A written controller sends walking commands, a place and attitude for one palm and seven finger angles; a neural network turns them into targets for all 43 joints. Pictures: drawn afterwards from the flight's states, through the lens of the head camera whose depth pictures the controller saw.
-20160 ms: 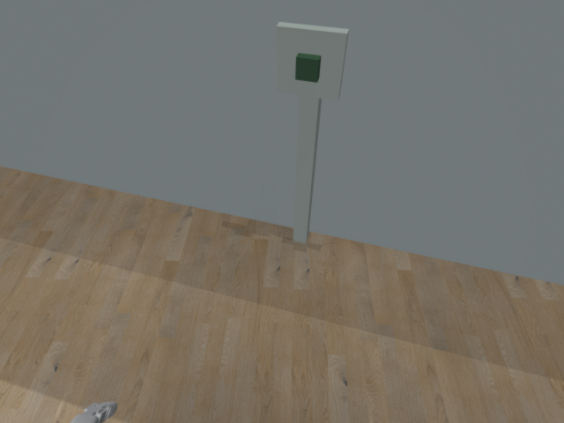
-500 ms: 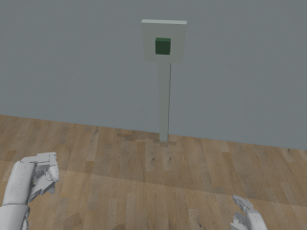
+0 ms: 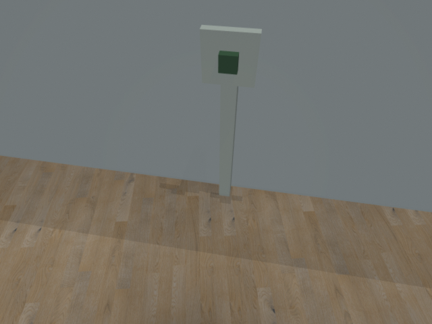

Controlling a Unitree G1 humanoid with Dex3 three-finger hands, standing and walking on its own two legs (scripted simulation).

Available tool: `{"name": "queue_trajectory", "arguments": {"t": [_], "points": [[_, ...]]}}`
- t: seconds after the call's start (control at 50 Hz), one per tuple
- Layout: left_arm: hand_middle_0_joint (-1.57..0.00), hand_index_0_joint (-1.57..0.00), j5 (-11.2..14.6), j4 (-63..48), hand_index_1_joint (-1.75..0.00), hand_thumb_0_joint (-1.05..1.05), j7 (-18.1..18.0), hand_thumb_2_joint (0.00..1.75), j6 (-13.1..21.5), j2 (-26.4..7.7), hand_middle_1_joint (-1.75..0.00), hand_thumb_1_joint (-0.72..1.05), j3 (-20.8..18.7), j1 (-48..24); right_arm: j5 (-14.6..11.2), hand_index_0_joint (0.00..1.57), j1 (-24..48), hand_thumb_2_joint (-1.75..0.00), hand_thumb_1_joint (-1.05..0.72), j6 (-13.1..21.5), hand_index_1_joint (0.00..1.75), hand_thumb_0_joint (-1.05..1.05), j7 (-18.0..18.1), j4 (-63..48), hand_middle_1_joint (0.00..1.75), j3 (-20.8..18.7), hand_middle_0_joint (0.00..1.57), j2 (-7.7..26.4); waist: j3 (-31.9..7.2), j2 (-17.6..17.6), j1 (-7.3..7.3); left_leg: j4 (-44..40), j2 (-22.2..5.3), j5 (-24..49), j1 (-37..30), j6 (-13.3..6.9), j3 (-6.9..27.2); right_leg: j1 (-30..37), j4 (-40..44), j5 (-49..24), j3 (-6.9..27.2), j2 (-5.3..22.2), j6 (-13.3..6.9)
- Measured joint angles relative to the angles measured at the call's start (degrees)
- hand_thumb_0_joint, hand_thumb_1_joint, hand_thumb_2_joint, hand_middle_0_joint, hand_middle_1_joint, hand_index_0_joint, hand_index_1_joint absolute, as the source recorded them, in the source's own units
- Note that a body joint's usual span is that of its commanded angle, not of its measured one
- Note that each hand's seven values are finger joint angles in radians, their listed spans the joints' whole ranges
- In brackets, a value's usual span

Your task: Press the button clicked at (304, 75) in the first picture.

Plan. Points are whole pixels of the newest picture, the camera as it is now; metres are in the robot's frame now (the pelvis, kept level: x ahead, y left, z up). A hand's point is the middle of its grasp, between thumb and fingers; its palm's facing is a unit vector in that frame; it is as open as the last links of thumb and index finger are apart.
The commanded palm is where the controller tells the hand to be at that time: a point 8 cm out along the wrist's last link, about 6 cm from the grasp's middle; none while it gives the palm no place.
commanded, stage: let the arm hang, fingers relaxed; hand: left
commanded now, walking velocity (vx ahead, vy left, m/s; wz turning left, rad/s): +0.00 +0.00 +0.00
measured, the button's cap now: (228, 62) +0.83 +0.02 +0.05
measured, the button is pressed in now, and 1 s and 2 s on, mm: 0 0 0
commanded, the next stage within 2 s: stand and wait in 0.52 s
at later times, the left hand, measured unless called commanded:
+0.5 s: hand out of the picture +0.00 +0.15 -0.18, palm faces +0.03 -0.99 -0.17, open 7.3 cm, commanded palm none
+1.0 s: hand out of the picture +0.01 +0.15 -0.17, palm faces +0.03 -0.98 -0.18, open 7.4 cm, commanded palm none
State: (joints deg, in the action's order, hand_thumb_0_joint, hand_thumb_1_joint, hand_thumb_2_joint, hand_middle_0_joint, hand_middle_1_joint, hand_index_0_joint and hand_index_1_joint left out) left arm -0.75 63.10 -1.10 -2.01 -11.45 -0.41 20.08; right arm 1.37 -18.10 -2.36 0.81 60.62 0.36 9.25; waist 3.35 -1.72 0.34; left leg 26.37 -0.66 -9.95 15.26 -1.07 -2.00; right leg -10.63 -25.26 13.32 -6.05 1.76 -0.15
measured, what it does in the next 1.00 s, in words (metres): stands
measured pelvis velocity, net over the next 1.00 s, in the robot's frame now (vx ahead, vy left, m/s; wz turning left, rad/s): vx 0.02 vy -0.02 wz -0.01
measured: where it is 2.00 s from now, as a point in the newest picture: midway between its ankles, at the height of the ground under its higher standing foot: outside the picture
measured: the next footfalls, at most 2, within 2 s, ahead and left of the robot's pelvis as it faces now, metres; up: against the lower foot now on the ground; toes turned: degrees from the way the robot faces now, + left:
none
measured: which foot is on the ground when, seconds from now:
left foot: down 0.00-1.00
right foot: down 0.00-1.00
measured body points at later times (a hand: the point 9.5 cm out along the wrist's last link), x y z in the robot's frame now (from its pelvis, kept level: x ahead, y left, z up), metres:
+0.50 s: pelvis +0.01 -0.01 +0.00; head +0.02 -0.01 +0.45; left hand +0.00 +0.20 -0.16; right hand -0.02 -0.21 -0.16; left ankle +0.05 +0.11 -0.74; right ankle +0.00 -0.12 -0.74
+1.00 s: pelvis +0.02 -0.02 +0.00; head +0.04 -0.02 +0.45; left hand +0.01 +0.20 -0.16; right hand +0.01 -0.23 -0.16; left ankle +0.05 +0.11 -0.74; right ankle +0.00 -0.12 -0.74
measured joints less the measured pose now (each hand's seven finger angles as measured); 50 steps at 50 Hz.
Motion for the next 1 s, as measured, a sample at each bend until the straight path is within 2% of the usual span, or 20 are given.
{"name": "queue_trajectory", "arguments": {"t": [0.14, 0.28, 0.46, 1.0], "points": [[-0.31, -0.32, 0.1, 2.5, -0.44, 0.01, -0.5, 0.90, 0.7, 1.9, -0.44, 0.91, -0.1, -0.7, -0.1, 0.20, -0.2, -0.90, -0.91, 0.8, 0.30, 0.00, 0.2, 2.2, 0.30, 0.1, 0.20, -2.2, -0.9, -0.2, -0.25, -1.1, 0.2, 0.4, -1.0, 0.0, -0.8, 0.1, -0.3, 0.1, 0.8, 0.2, 0.1], [-0.22, -0.23, 0.1, 2.5, -0.34, 0.01, -0.7, 0.90, 1.5, 4.1, -0.33, 0.91, -0.1, -2.8, -0.1, 0.20, -0.3, -0.90, -0.91, 1.3, 0.30, 0.00, 0.5, 3.5, 0.30, -0.1, 0.20, -3.2, -1.3, 0.8, -0.52, -1.5, 0.0, 0.3, -1.5, 0.2, -1.0, 0.3, -0.3, 0.3, 1.0, 0.1, -0.1], [-0.20, -0.21, 0.0, 2.6, -0.31, 0.01, -0.9, 0.90, 1.7, 4.7, -0.30, 0.92, -0.4, -4.3, -0.1, 0.20, -0.3, -0.90, -0.91, 1.7, 0.30, 0.00, 1.0, 4.2, 0.30, -0.5, 0.20, -3.2, -1.0, 1.6, -0.87, -1.6, -0.3, 0.0, -2.0, 0.6, -0.8, 1.0, 0.1, 0.6, 0.8, -0.2, -0.4], [-0.20, -0.20, 0.2, 3.4, -0.30, 0.00, -0.9, 0.90, 2.1, 4.2, -0.30, 0.91, -0.5, -4.4, -0.2, 0.20, 2.6, -0.90, -0.91, 1.7, 0.30, 0.01, 1.2, 5.1, 0.30, -0.3, 0.20, -2.1, 0.2, 1.4, -0.39, -2.5, -0.8, -1.0, -3.7, 1.4, -0.4, 3.1, 1.8, 1.3, 0.5, -0.9, -0.9]]}}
